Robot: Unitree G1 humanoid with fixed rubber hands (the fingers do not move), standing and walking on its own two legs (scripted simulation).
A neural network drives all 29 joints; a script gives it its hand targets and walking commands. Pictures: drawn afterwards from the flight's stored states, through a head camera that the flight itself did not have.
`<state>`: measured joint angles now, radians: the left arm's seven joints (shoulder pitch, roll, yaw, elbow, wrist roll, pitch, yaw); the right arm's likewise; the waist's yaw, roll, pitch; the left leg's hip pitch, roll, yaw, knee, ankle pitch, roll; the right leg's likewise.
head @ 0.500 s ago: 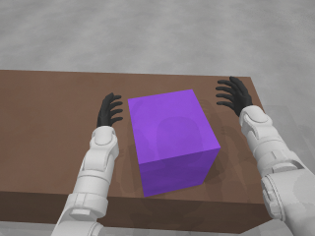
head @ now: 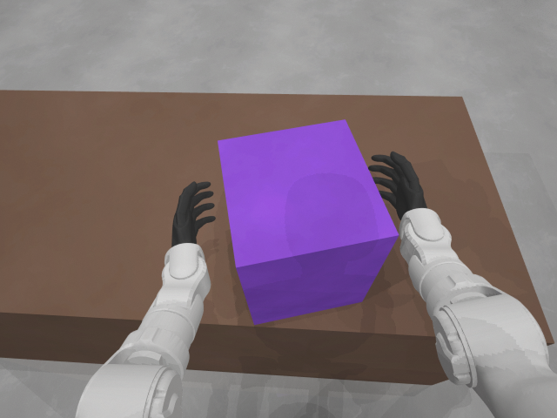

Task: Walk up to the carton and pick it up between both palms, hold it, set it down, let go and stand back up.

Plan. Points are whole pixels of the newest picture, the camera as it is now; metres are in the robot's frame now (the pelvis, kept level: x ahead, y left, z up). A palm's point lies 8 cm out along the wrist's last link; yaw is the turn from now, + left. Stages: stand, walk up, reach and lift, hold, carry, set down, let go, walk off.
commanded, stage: reach and lift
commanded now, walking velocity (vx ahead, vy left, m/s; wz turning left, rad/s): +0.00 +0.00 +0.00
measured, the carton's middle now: (296, 228) +0.43 +0.02 -0.03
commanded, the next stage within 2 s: none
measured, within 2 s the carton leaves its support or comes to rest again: neither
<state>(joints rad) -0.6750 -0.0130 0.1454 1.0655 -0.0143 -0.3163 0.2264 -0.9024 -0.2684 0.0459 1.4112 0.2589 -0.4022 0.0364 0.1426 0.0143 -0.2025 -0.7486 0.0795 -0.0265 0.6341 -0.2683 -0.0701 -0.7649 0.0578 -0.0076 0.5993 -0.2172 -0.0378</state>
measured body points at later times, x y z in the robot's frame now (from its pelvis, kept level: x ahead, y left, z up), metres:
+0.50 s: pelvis -0.01 +0.00 -0.01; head +0.11 -0.02 +0.42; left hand +0.39 +0.17 +0.00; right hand +0.48 -0.12 +0.01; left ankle +0.00 +0.16 -0.72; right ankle +0.02 -0.09 -0.72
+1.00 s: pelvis -0.01 +0.00 +0.00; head +0.11 -0.01 +0.43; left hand +0.39 +0.17 +0.00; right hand +0.46 -0.12 +0.01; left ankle +0.00 +0.16 -0.72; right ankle +0.02 -0.09 -0.72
